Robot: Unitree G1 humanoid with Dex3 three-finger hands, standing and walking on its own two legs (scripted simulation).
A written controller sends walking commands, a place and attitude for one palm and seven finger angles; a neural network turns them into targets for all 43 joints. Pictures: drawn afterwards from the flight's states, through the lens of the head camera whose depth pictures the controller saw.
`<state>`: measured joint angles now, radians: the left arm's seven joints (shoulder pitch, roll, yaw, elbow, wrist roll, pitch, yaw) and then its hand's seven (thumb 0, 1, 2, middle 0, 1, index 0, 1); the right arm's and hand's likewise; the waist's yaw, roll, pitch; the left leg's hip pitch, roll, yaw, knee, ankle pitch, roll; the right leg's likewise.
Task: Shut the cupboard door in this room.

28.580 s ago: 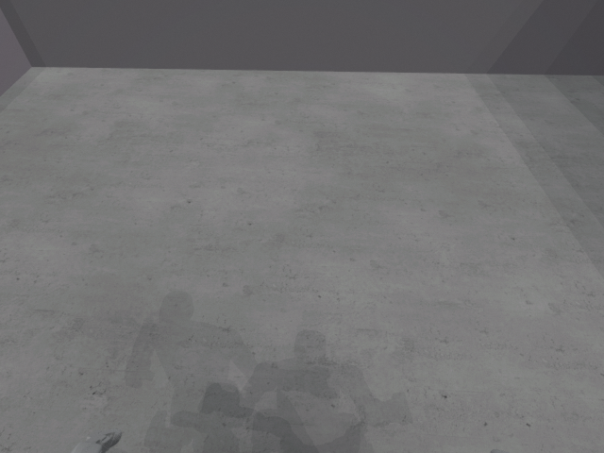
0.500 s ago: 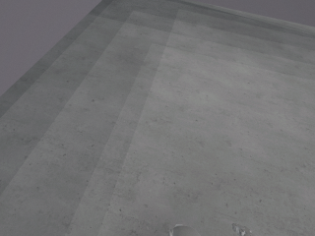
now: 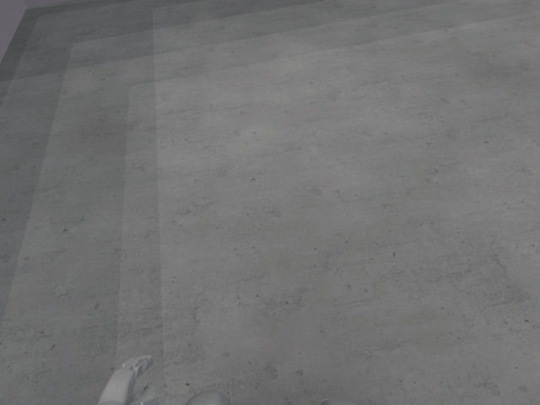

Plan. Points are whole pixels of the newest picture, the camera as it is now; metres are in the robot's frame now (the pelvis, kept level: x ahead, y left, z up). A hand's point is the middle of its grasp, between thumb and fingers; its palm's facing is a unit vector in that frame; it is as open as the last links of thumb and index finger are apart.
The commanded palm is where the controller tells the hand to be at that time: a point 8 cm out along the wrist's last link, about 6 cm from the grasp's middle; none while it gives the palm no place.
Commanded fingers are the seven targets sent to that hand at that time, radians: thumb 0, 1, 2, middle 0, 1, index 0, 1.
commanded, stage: walk around to get in front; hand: left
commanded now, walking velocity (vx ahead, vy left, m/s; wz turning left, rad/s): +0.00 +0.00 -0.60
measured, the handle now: out of the picture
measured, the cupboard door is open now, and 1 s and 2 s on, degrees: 89 89 89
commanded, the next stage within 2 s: none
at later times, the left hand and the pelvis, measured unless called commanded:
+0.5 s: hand out of the picture +0.07 +0.21 -0.16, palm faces -0.17 -0.96 -0.24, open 7.4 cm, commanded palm none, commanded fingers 0.00 0.90 0.90 -0.20 -0.30 -0.20 -0.30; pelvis +0.01 +0.01 +0.01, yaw -15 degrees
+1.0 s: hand (203, 337) +0.25 +0.14 -0.15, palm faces -0.57 -0.79 -0.20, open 7.4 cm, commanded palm none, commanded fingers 0.00 0.90 0.90 -0.20 -0.30 -0.20 -0.30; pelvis +0.05 +0.02 +0.02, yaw -36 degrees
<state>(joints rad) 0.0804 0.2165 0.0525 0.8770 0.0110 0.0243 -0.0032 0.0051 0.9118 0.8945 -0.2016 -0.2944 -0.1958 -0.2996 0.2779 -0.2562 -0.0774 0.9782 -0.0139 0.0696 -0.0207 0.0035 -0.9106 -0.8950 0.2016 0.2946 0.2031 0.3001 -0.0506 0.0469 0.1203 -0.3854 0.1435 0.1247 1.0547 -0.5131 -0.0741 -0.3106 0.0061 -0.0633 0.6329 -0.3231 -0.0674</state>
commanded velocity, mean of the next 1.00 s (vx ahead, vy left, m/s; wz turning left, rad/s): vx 0.11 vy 0.00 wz -0.60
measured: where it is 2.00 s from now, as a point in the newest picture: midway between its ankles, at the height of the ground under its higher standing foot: (377, 368)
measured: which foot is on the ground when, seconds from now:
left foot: up 0.00-0.56, down 0.58-1.00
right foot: down 0.00-0.58, up 0.60-1.00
